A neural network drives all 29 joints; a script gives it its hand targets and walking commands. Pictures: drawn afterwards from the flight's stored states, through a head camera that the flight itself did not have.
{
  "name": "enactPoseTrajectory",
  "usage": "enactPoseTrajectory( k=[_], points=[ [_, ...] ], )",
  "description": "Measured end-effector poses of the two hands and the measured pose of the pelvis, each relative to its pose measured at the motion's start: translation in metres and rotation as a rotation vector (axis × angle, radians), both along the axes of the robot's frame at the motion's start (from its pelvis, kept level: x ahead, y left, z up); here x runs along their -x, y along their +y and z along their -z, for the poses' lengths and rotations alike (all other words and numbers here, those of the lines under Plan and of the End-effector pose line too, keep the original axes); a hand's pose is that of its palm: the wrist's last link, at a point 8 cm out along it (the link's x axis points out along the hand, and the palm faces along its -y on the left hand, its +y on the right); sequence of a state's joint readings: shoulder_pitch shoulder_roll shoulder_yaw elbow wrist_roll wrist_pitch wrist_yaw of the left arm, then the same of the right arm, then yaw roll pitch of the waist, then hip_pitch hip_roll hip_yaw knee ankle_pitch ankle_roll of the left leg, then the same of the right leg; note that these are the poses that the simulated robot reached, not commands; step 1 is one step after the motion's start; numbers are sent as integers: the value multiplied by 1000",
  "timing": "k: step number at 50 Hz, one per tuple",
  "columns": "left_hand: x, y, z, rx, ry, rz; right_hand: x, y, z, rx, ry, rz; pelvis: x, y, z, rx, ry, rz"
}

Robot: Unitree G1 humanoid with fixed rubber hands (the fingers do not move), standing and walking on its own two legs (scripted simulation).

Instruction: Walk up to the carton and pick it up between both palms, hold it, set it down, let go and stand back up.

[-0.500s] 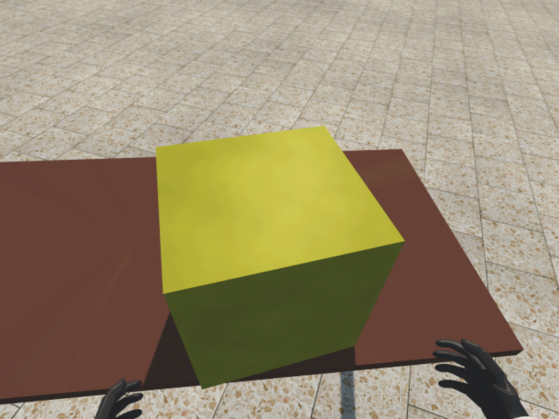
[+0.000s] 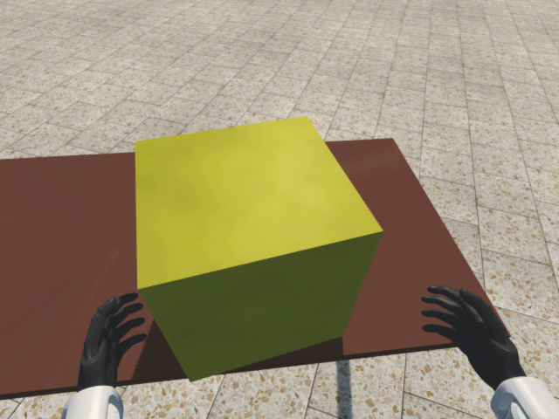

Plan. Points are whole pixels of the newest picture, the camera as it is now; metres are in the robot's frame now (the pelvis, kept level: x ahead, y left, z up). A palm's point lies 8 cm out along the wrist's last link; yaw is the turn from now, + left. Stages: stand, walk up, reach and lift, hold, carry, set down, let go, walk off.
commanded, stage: reach and lift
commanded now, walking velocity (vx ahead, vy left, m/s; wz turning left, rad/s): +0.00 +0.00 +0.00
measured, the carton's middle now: (248, 248) +0.36 +0.08 +0.07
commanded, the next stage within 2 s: none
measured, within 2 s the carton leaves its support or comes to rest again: neither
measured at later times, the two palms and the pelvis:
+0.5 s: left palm (88, 301) +0.23 +0.25 +0.12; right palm (472, 289) +0.28 -0.20 +0.11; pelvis +0.01 +0.01 +0.00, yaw -1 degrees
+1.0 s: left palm (73, 270) +0.26 +0.26 +0.15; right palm (458, 210) +0.35 -0.19 +0.17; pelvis +0.00 +0.00 +0.00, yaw +1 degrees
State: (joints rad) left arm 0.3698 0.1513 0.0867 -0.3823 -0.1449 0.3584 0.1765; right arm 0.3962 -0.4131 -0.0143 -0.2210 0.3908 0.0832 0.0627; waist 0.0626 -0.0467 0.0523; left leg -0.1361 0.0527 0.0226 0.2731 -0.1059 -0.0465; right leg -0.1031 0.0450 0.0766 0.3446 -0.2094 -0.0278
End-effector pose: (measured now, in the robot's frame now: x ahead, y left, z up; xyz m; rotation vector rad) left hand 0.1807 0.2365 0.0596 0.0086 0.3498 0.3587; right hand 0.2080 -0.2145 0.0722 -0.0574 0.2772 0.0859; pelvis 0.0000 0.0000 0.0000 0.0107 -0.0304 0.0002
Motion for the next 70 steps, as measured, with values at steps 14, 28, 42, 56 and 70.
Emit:
enactPoseTrajectory(
  k=[14, 28, 42, 56, 70],
  points=[
    [-28, 2, -34, -11, -13, 52, -47, 10, -15, -8, 13, -4, -9, 6, -2, 7, 8, -9],
    [-52, 9, -59, -27, -22, 20, -74, 12, -33, -31, -23, -40, -12, 4, -2, 8, -19, 7],
    [-74, 21, -92, -17, -94, -19, -124, 17, -78, -14, -72, -78, 1, -8, -1, 6, 11, 1],
    [-96, 34, -129, -15, -162, -28, -165, 35, -117, -45, -117, -84, 1, 0, 0, 5, 25, -21],
    [-115, 41, -141, 6, -158, -21, -189, 46, -145, -29, -129, -103, -3, 10, -1, 12, 37, -14]
  ],
)
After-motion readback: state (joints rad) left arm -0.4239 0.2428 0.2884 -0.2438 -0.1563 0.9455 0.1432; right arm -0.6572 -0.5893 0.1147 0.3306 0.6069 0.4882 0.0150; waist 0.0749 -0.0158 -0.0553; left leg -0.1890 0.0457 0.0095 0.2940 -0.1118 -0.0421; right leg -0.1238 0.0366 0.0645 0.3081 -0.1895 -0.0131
